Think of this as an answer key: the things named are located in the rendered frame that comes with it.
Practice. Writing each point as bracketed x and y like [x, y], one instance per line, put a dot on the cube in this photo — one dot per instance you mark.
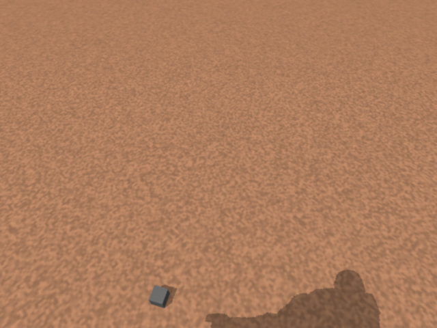
[159, 296]

